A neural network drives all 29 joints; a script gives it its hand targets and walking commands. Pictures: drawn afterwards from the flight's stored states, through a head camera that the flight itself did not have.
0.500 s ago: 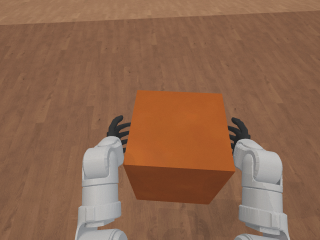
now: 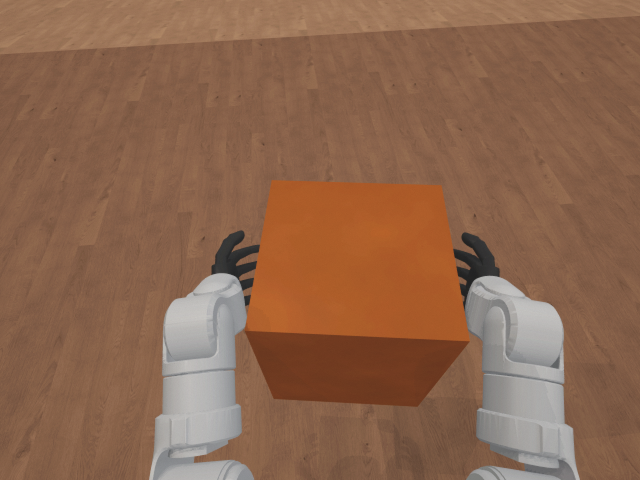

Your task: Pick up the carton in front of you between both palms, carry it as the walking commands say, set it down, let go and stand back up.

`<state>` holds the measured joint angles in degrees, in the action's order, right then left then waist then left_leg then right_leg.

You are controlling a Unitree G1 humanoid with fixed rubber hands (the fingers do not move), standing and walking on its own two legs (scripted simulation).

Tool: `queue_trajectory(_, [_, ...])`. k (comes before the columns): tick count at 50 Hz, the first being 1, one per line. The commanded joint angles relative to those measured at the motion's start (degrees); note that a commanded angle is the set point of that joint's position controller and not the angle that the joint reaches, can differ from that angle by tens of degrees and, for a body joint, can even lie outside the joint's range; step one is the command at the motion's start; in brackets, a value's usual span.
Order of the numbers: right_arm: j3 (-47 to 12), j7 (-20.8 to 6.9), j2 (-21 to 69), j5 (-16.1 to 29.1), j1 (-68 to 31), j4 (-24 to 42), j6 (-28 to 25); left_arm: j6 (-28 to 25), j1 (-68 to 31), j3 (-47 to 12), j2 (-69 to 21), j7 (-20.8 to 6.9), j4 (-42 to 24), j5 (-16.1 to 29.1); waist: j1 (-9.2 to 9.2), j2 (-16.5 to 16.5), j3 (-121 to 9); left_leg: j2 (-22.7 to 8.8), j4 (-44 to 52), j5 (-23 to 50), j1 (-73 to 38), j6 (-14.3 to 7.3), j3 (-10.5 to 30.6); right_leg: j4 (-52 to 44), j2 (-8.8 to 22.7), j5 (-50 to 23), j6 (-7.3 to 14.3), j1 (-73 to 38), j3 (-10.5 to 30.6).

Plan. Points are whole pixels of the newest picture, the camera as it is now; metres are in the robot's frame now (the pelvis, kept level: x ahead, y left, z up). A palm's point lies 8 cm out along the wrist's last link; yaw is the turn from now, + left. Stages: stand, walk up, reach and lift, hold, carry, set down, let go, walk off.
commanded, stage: carry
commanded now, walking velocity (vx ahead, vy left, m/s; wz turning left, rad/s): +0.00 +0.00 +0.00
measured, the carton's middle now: (349, 301) +0.34 +0.00 +0.05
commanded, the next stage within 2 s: none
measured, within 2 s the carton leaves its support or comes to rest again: neither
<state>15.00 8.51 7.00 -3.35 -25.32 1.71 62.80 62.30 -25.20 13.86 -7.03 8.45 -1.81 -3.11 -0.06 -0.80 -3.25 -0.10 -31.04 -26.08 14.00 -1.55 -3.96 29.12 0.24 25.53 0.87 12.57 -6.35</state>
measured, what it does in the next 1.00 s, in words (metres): stands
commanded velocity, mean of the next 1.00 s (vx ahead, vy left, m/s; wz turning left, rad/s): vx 0.00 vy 0.00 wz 0.00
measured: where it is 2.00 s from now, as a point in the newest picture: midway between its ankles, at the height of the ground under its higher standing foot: outside the picture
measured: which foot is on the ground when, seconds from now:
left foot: down 0.00-1.00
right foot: down 0.00-1.00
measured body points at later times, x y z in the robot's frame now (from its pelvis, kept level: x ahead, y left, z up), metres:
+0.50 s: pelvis -0.01 -0.01 +0.00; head -0.02 -0.02 +0.45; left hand +0.32 +0.13 +0.11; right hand +0.32 -0.17 +0.11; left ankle -0.01 +0.11 -0.73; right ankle -0.02 -0.08 -0.74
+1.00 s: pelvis -0.02 -0.02 +0.00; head -0.03 -0.02 +0.45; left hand +0.31 +0.13 +0.11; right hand +0.31 -0.18 +0.11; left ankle -0.01 +0.11 -0.73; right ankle -0.02 -0.08 -0.74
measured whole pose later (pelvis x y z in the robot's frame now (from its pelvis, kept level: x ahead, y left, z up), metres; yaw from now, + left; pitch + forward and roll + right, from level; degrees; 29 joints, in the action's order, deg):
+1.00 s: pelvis -0.02 -0.02 +0.00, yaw +0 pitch +0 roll +1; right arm 14.7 8.5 6.8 -3.5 -25.9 1.5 63.3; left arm 62.6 -25.1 14.4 -7.3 8.4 -2.0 -3.2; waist -0.9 -0.3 -2.5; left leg -1.9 -29.6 -23.5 14.5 0.2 -3.3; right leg 26.3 -1.4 22.7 2.5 12.3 -7.2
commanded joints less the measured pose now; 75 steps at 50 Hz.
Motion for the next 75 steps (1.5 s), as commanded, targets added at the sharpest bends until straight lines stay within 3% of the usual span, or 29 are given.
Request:
queue_trajectory(1, [-34.1, -1.5, 42.4, 10.2, -31.6, 2.8, -0.7, -0.7, -33.0, -34.1, -43.1, -0.7, -3.6, 10.4, 0.59, -2.1, -16.6, -5.5, 3.4, 16.5, -4.7, -2.6, 5.3, -3.1, 6.9, -19.7, 2.5, -6.4, 6.2])
queue_trajectory(4, [-33.2, -1.6, 42.6, 9.7, -31.2, 4.0, -1.1, -0.8, -36.0, -34.6, -43.5, -1.3, -6.0, 11.2, -0.59, 3.9, -16.8, -6.6, 4.3, 20.0, -6.7, -3.1, 6.1, -3.1, 7.4, -17.1, 2.2, -5.7, 6.8])
queue_trajectory(5, [-34.7, -1.5, 43.4, 10.7, -33.7, 4.8, -0.8, -0.4, -33.7, -33.3, -44.2, -1.2, -2.8, 10.6, -0.21, -0.3, -17.4, -6.8, 3.5, 22.2, -7.1, -3.2, 6.6, -3.5, 6.7, -18.1, 2.5, -6.6, 6.7])
queue_trajectory(7, [-34.7, -1.1, 42.8, 11.2, -35.7, 8.1, -1.3, -0.8, -33.9, -35.2, -45.6, -1.6, -3.8, 12.1, 0.0, 1.5, -19.8, -6.6, 2.8, 22.2, -8.5, -3.0, 5.6, -3.6, 7.2, -20.7, 2.1, -7.4, 6.8])
queue_trajectory(11, [-36.1, -1.0, 42.4, 10.2, -31.0, 3.5, -0.7, -0.8, -31.7, -33.5, -41.4, -1.0, -3.8, 10.2, 1.08, -3.9, -18.1, -6.3, 0.8, 20.5, -4.7, -2.3, 4.9, -3.6, 7.4, -27.7, 2.3, -9.4, 5.7])
queue_trajectory(17, [-34.6, -1.4, 44.0, 11.6, -33.9, 4.7, -1.2, -0.5, -34.4, -34.1, -43.9, -0.9, -4.2, 11.7, -0.22, 3.2, -18.3, -5.5, 1.7, 21.7, -6.5, -2.2, 5.2, -3.1, 7.9, -24.8, 2.9, -7.8, 6.5])
queue_trajectory(20, [-35.1, -1.2, 43.1, 10.5, -32.5, 3.2, -0.7, -0.7, -33.6, -33.7, -42.7, -0.9, -3.1, 10.8, -0.54, -3.1, -16.9, -5.8, 2.9, 13.4, -4.5, -2.2, 5.2, -5.4, 7.7, -21.8, 2.7, -7.8, 7.0])
queue_trajectory(21, [-33.5, -1.2, 42.3, 9.1, -29.8, 0.8, -0.5, -0.5, -34.8, -33.7, -41.4, -0.7, -3.7, 9.7, -0.57, 0.3, -17.3, -5.7, 3.1, 10.1, -4.0, -2.1, 5.3, -5.7, 7.4, -17.6, 2.5, -7.7, 7.3])
queue_trajectory(23, [-34.4, -1.4, 43.0, 10.1, -33.8, 4.5, -0.8, -0.6, -33.7, -33.8, -44.0, -1.2, -2.8, 10.7, -0.38, -0.7, -18.4, -5.0, 3.2, 14.4, -5.3, -1.4, 4.1, -4.4, 7.4, -19.8, 2.7, -8.2, 6.9])
queue_trajectory(25, [-33.6, -0.9, 41.0, 9.2, -36.2, 5.3, -0.8, 0.0, -31.8, -32.8, -43.0, -1.1, -0.4, 9.1, -0.2, 0.3, -17.6, -5.3, 1.1, 19.0, -5.3, -1.4, 3.5, -3.8, 7.8, -28.6, 3.0, -7.6, 6.7])
queue_trajectory(27, [-33.2, -1.4, 42.8, 9.8, -31.3, 2.0, -0.3, -0.2, -34.1, -32.9, -43.3, -0.9, -4.5, 9.3, 0.11, 1.8, -17.5, -5.2, 3.0, 14.6, -5.9, -1.5, 4.7, -4.6, 7.4, -21.2, 2.8, -6.7, 7.4])
queue_trajectory(29, [-34.7, -1.5, 43.8, 9.4, -34.6, 3.8, -0.5, -0.3, -34.5, -32.3, -43.2, -1.3, -2.8, 9.3, 0.2, -2.1, -18.3, -5.7, 2.3, 17.0, -7.1, -1.2, 3.7, -3.7, 7.2, -23.0, 2.2, -6.6, 6.7])
queue_trajectory(31, [-34.1, -1.2, 43.8, 8.7, -33.1, 1.7, -0.4, -0.4, -36.7, -34.3, -43.1, -1.3, -5.2, 10.6, 0.59, 1.4, -15.7, -5.4, 2.0, 16.5, -4.8, -0.9, 4.1, -5.2, 7.0, -22.9, 2.9, -6.5, 6.9])
queue_trajectory(34, [-35.0, -1.0, 42.1, 10.3, -35.3, 3.7, -0.6, 0.1, -32.7, -32.1, -41.8, -0.8, -0.9, 8.7, 0.25, -1.4, -15.6, -5.8, 3.8, 16.8, -4.1, -1.4, 5.1, -3.8, 7.6, -24.0, 3.0, -8.2, 6.9])
queue_trajectory(36, [-33.6, -1.2, 44.0, 9.8, -33.1, 2.4, -0.6, -0.6, -35.2, -33.6, -42.8, -0.9, -4.5, 10.3, -0.43, 2.8, -18.6, -6.1, 3.4, 15.1, -7.5, -1.8, 4.8, -3.8, 8.3, -20.2, 3.5, -5.8, 8.3])
queue_trajectory(40, [-35.1, -1.2, 44.2, 9.3, -34.0, 2.8, -0.5, -0.5, -35.9, -33.2, -44.0, -1.3, -3.7, 10.6, -0.41, -3.0, -16.5, -6.1, 3.1, 11.6, -4.1, -1.5, 4.8, -6.7, 7.3, -17.0, 2.7, -5.9, 7.2])
queue_trajectory(41, [-35.1, -1.2, 43.9, 9.9, -35.1, 4.2, -0.8, -0.4, -35.8, -33.4, -44.4, -1.4, -3.7, 10.6, -0.22, 0.1, -14.9, -5.8, 3.9, 9.8, -1.7, -1.7, 5.0, -6.6, 7.7, -16.1, 2.8, -7.1, 7.2])
queue_trajectory(43, [-35.7, -0.8, 42.8, 10.3, -35.6, 4.2, -0.7, -0.3, -32.7, -33.2, -43.6, -1.3, -1.1, 10.4, -0.38, -2.8, -13.4, -5.2, 4.8, 8.6, -3.7, -1.1, 4.9, -9.1, 8.4, -12.5, 3.0, -3.1, 8.9])
queue_trajectory(47, [-34.3, -1.1, 43.6, 10.3, -34.0, 4.4, -0.7, -0.4, -32.9, -33.1, -43.3, -1.2, -4.3, 10.3, 0.1, 0.8, -16.0, -4.9, 2.7, 10.4, -4.1, -0.8, 3.9, -8.4, 9.3, -20.1, 2.3, -5.4, 8.7])
queue_trajectory(51, [-34.9, -1.0, 42.7, 10.7, -34.3, 3.5, -0.9, -0.3, -30.9, -32.5, -42.9, -0.8, -0.2, 9.4, -0.15, -3.7, -19.6, -5.3, 1.0, 16.3, -1.9, -1.5, 3.7, -3.5, 8.1, -33.3, 3.0, -11.1, 7.3])
queue_trajectory(55, [-34.0, -1.4, 43.1, 10.8, -31.3, 3.7, -0.8, -0.4, -34.0, -34.4, -43.4, -0.8, -5.4, 11.1, -0.35, 3.2, -20.6, -5.7, 1.6, 17.6, -6.3, -1.6, 4.6, -3.5, 8.3, -23.4, 3.1, -7.5, 7.4])
queue_trajectory(57, [-34.3, -2.2, 45.1, 11.0, -30.9, 3.0, -0.9, -1.0, -36.7, -35.4, -43.9, -1.3, -9.3, 11.6, -0.25, 2.7, -19.1, -6.1, 2.7, 20.7, -6.5, -1.3, 5.6, -2.6, 6.8, -19.6, 2.7, -6.0, 6.0])
queue_trajectory(59, [-35.2, -1.6, 42.6, 9.1, -30.9, 3.0, -0.6, -0.2, -33.2, -34.2, -44.3, -1.3, -2.7, 10.8, -0.23, 1.0, -16.5, -7.2, 3.6, 12.9, -4.3, -2.3, 6.0, -5.3, 6.7, -12.4, 2.1, -4.2, 6.8])
queue_trajectory(60, [-34.9, -2.1, 44.2, 10.8, -30.3, 2.8, -0.3, -0.6, -33.2, -34.0, -42.0, -1.2, -6.7, 10.4, -0.77, -1.6, -14.0, -6.5, 4.6, 11.5, -3.2, -1.5, 5.7, -6.5, 7.6, -12.4, 1.6, -3.2, 7.4])
queue_trajectory(62, [-34.8, -1.9, 42.5, 10.4, -34.7, 3.9, -0.7, 0.0, -31.9, -34.3, -43.7, -1.5, -2.4, 9.9, -0.05, 0.5, -14.5, -4.8, 3.2, 6.9, -3.3, -0.8, 3.9, -10.0, 8.3, -7.9, 1.5, -3.1, 10.5])
queue_trajectory(65, [-37.0, -1.8, 44.2, 11.8, -38.8, 6.8, -1.1, -0.8, -33.7, -34.1, -45.3, -1.6, -3.6, 10.4, -0.74, -4.2, -16.0, -4.9, 2.6, 7.8, -2.2, -1.3, 3.8, -9.6, 7.0, -12.7, 2.3, -5.7, 9.1])
queue_trajectory(71, [-36.0, -1.4, 42.5, 10.9, -34.6, 6.5, -1.4, -0.5, -31.0, -33.2, -43.0, -0.8, -3.3, 10.3, -0.33, 0.1, -20.5, -5.7, 0.3, 20.2, -5.6, -1.5, 3.9, -3.4, 7.4, -29.3, 2.6, -8.7, 6.6])
queue_trajectory(74, [-34.7, -2.4, 43.6, 11.2, -29.4, 3.8, -0.7, -0.7, -34.5, -34.7, -42.7, -1.3, -8.0, 11.3, -0.39, -1.1, -21.5, -6.1, 0.9, 19.4, -6.2, -1.9, 3.9, -2.7, 6.8, -25.6, 2.5, -8.9, 6.2])
queue_trajectory(75, [-35.2, -2.2, 43.2, 11.4, -34.0, 5.2, -0.7, -0.1, -31.9, -34.8, -44.2, -1.3, -3.6, 10.2, -0.12, 2.0, -19.1, -6.7, 2.7, 17.9, -4.3, -1.9, 5.4, -4.1, 7.2, -20.4, 2.4, -8.2, 6.1])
